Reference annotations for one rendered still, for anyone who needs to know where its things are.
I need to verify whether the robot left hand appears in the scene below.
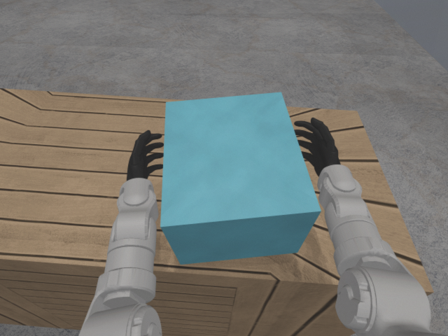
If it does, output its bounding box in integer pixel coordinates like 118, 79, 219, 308
127, 130, 164, 181

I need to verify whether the robot left forearm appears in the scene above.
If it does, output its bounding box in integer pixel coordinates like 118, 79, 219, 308
79, 178, 159, 336

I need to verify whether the pedestal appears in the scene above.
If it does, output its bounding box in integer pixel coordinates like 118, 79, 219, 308
0, 88, 434, 336

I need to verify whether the robot left upper arm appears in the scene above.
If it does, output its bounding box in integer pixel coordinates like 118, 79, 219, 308
80, 303, 162, 336

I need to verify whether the robot right hand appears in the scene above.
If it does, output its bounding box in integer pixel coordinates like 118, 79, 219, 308
294, 118, 340, 177

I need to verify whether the robot right forearm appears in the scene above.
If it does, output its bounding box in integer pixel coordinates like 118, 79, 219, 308
317, 164, 431, 327

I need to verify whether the robot right upper arm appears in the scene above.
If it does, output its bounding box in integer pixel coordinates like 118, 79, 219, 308
335, 266, 448, 336

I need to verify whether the carton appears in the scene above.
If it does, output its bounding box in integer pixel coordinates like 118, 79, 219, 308
160, 92, 321, 265

